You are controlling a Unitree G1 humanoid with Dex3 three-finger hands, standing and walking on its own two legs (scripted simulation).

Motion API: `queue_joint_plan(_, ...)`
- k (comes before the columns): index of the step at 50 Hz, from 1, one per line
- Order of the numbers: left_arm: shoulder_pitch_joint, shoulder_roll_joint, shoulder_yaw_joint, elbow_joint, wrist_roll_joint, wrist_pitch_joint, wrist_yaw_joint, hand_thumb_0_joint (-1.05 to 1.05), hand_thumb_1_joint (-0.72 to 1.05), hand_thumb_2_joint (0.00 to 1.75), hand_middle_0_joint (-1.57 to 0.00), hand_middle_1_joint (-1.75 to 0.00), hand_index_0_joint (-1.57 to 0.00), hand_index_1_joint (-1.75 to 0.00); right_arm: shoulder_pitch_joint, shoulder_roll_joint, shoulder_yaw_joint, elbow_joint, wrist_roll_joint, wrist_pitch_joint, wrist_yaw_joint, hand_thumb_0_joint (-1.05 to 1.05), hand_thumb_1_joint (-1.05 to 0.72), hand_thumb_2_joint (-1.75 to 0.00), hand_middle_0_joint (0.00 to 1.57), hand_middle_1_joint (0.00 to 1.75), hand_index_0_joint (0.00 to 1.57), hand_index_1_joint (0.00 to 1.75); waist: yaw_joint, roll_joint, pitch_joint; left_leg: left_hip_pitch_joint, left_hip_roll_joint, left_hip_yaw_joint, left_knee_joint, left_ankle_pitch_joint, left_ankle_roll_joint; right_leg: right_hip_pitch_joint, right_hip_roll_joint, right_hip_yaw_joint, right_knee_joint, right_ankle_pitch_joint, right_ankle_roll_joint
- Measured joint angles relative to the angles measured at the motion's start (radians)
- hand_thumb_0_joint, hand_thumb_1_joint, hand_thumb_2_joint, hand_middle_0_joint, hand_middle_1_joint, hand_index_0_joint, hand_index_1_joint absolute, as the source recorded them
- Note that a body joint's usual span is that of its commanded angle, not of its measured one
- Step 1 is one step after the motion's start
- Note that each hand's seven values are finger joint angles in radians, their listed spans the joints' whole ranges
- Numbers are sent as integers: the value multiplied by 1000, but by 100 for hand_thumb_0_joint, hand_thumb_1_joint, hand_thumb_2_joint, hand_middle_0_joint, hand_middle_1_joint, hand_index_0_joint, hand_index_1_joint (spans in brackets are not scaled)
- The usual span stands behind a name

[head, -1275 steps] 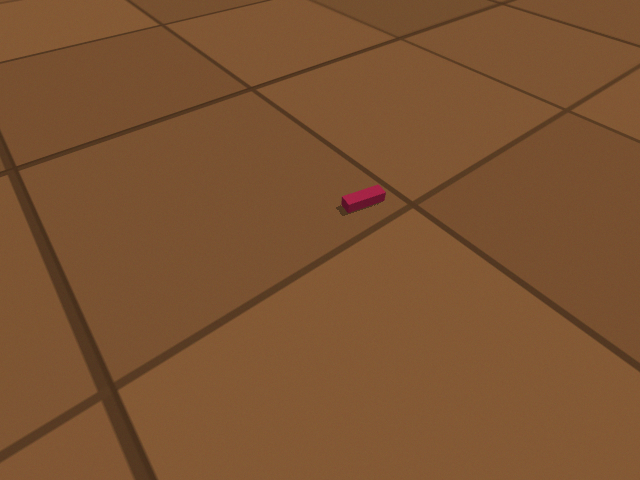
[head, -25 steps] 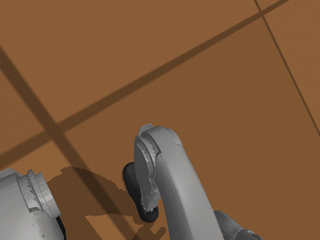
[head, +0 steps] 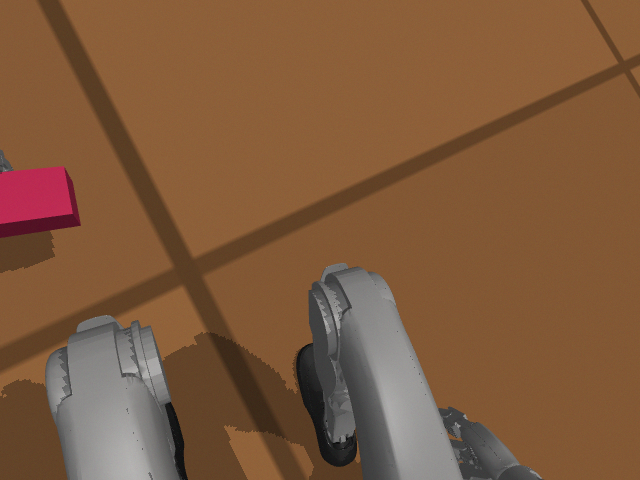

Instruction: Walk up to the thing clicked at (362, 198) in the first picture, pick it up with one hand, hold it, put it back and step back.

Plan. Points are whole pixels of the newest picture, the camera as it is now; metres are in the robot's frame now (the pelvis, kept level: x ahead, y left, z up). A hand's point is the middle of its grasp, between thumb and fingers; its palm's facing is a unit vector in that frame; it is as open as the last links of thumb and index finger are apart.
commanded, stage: settle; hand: left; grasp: from above
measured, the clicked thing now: out of the picture +0.47 +0.33 -0.19
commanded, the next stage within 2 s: lift in 0.18 s
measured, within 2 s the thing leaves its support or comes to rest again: neither
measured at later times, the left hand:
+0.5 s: hand out of the picture +0.45 +0.33 -0.10, palm faces -0.44 -0.08 -0.90, open 9.2 cm
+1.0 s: hand out of the picture +0.37 +0.33 +0.06, palm faces -0.42 -0.10 -0.90, open 9.2 cm
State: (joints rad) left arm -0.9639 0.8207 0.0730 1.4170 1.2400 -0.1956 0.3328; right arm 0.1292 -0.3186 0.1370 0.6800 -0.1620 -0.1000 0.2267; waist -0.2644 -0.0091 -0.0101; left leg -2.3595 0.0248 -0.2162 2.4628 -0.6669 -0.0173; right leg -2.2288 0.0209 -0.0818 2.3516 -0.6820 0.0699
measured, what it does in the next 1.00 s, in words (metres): rises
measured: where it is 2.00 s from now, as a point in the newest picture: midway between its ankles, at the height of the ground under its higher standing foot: (254, 453)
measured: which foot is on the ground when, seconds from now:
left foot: down 0.00-1.00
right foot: down 0.00-1.00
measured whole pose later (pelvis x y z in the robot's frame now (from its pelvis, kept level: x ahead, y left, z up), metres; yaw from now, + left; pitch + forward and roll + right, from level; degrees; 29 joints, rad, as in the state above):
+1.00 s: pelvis -0.01 +0.00 +0.14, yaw +6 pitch +31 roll -7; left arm -0.59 0.62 -0.02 0.78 1.04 -0.11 0.03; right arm 0.16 -0.27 -0.01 0.63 -0.01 0.05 0.05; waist -0.11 0.05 -0.17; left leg -1.94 0.04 -0.10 2.00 -0.61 0.00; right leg -1.85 -0.02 -0.03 1.93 -0.63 0.06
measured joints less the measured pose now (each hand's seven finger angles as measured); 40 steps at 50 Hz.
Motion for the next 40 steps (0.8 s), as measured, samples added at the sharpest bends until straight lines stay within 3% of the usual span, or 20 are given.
queue_joint_plan(17,1,-18,-5,-86,-5,-19,-78,0,13,34,-78,-39,-82,-35,48,22,-27,5,30,71,-71,0,-92,-90,20,30,20,30,23,15,-13,21,-4,27,-54,31,1,13,-12,17,-34,19,-10)
queue_joint_plan(28,85,-81,-19,-227,-67,31,-177,0,14,33,-77,-39,-81,-36,72,35,-83,9,76,112,-97,1,-92,-91,20,30,20,30,54,41,-73,81,-3,62,-146,35,12,67,-27,36,-111,16,-10)
queue_joint_plan(40,234,-139,-59,-441,-148,43,-268,0,13,35,-76,-42,-80,-39,61,38,-125,-28,121,138,-130,1,-92,-91,20,30,20,30,119,53,-134,226,6,96,-296,44,19,197,-36,50,-249,29,-9)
